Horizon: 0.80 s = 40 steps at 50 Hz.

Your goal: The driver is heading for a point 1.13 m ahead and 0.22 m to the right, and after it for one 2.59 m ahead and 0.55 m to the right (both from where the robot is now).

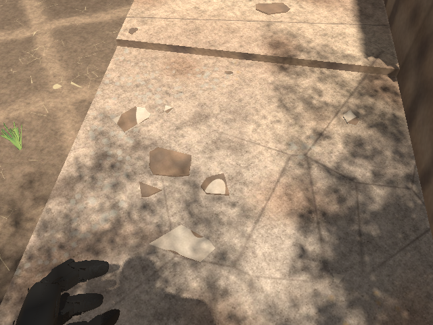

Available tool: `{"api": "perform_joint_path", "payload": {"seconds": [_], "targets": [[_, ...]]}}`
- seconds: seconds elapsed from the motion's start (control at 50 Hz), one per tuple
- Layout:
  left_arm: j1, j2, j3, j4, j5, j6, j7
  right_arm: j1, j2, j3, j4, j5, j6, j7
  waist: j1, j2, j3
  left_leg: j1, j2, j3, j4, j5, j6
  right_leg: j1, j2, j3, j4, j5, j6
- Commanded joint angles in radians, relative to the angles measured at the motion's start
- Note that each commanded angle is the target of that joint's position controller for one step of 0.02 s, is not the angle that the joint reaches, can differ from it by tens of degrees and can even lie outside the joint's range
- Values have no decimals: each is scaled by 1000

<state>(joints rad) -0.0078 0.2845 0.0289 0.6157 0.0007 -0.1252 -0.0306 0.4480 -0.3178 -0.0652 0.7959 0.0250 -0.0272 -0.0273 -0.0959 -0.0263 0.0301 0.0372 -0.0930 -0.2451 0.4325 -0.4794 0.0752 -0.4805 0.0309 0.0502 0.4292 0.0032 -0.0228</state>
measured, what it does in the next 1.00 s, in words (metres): walks ahead, turning right: left foot, then right foot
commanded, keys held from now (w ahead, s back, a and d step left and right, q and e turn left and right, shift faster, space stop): w+e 1.00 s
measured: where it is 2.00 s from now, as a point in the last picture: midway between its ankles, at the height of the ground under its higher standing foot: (253, 212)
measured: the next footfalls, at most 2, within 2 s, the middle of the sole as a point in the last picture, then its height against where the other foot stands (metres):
left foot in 0.44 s outside the picture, level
right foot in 0.94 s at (258, 272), level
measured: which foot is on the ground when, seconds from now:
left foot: down 0.00-0.02, up 0.04-0.42, down 0.44-0.94, up 0.96-1.00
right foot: down 0.00-0.44, up 0.46-0.92, down 0.94-1.00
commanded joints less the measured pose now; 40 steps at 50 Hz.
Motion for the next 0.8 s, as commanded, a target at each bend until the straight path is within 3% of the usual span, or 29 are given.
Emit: {"api": "perform_joint_path", "payload": {"seconds": [0.02, 0.04, 0.06, 0.08, 0.1, 0.12, 0.14, 0.18, 0.24, 0.28, 0.34, 0.38, 0.42, 0.44, 0.46, 0.48, 0.5, 0.52, 0.56, 0.6, 0.68, 0.74, 0.8], "targets": [[391, 280, 98, 14, 23, -6, 20, 34, -16, 9, -105, -22, -9, 3, 186, -88, -415, -456, 32, 11, 638, 370, -34, 868, -339, 406, 57, -119, -215], [433, 227, 90, 64, 3, -1, 3, 129, -25, 20, -87, 7, -17, 4, 157, -307, -489, -650, -9, 38, 842, -106, -56, 956, -455, 763, -78, -309, -301], [372, 145, 68, 54, -14, 2, 4, 41, -119, -1, -80, 20, -21, 5, 174, -162, -304, -724, 53, 25, 904, -50, -55, 815, -404, 682, -124, -426, -260], [309, 114, 56, 49, -7, 10, 9, -79, -138, -3, -104, 15, -24, 11, 178, -61, -169, -731, 86, 69, 888, 24, -54, 665, -348, 524, -141, -384, -231], [265, 113, 51, 55, 1, 16, 9, -156, -122, 0, -128, -2, -33, 14, 154, -8, -66, -731, 122, 111, 832, 75, -53, 522, -304, 431, -172, -265, -224], [246, 103, 45, 58, 7, 17, 9, -183, -114, -3, -136, -18, -40, 17, 132, -9, -28, -704, 155, 124, 764, 117, -53, 441, -268, 372, -194, -158, -221], [240, 103, 43, 59, 11, 17, 10, -176, -93, 1, -137, -19, -44, 21, 111, -29, -18, -668, 165, 133, 721, 131, -56, 392, -246, 344, -214, -87, -224], [243, 114, 46, 68, -12, 18, 10, -161, -55, 14, -140, -24, -50, 26, 87, -51, -27, -629, 174, 162, 600, 112, -73, 343, -229, 303, -239, -6, -245], [243, 168, 63, 77, -28, 25, 18, -255, -21, 37, -175, -39, -63, 33, 102, -55, -2, -535, 163, 196, 352, 229, -100, 233, -195, 219, -273, -32, -237], [278, 191, 72, 88, -28, 35, 20, -320, -34, 36, -187, -31, -71, 42, 127, -66, -8, -461, 132, 202, 233, 388, -111, 206, -179, 198, -266, -55, -213], [337, 195, 76, 102, -33, 49, 27, -378, -70, 23, -210, -18, -80, 50, 136, -53, -11, -397, 113, 177, 128, 470, -110, 228, -196, 244, -217, -136, -172], [351, 193, 76, 106, -32, 58, 30, -365, -89, 10, -211, -14, -85, 47, 111, -57, -17, -321, 111, 180, 81, 445, -92, 233, -197, 275, -156, -197, -139], [362, 137, 60, 105, -23, 63, 31, -248, -119, -14, -185, -17, -87, 35, 43, -53, -59, -133, 135, 183, 38, 375, -55, 175, -133, 254, -8, -222, -89], [362, 62, 34, 86, -8, 61, 28, -106, -179, -32, -173, -32, -87, 25, -18, 67, -171, 58, 306, 14, 7, 278, 6, 76, -58, 172, 282, -346, -42], [458, 6, 16, 48, -26, 48, 30, -44, -266, -52, -156, -45, -68, 26, 22, 344, -268, 243, 517, -379, -102, 60, 139, -188, 33, 55, 592, -608, 3], [454, 99, 36, 57, -52, 50, 36, -53, -207, -45, -143, -33, -64, 34, 17, 297, -210, 189, 520, -512, -172, -168, 166, -312, -25, 81, 755, -576, 14], [388, 150, 53, 57, -52, 57, 37, -94, -141, -27, -149, -25, -66, 34, 12, 207, -110, 109, 480, -381, -178, -135, 133, -342, -60, 86, 804, -484, 13], [357, 147, 56, 60, -42, 65, 39, -147, -102, -14, -151, -30, -68, 36, 32, 156, -66, 31, 431, -245, -182, 8, 109, -314, -87, 74, 798, -407, 19], [328, 119, 59, 52, -31, 79, 32, -212, -59, -4, -143, -43, -70, 36, 70, 165, -12, -85, 367, -60, -221, 223, 91, -252, -131, 70, 736, -319, 29], [305, 83, 53, 38, -30, 90, 25, -216, -63, -11, -130, -41, -82, 32, 78, 150, -5, -125, 350, 44, -256, 353, 97, -221, -142, 51, 704, -266, 38], [227, 51, 41, -2, -22, 95, 13, -199, -102, -29, -94, -35, -86, 26, 71, 92, 9, -102, 357, 180, -285, 502, 115, -244, -148, 43, 527, -136, 51], [137, 37, 30, -29, -22, 87, -8, -187, -131, -37, -73, -28, -77, 21, 42, 80, 31, -97, 346, 279, -291, 535, 99, -198, -137, -4, 360, -10, 37], [49, 40, 26, -66, -25, 86, -25, -148, -157, -45, -46, -15, -66, 20, 18, 70, 58, -48, 362, 335, -281, 555, 81, -181, -124, -45, 259, -2, 9]]}}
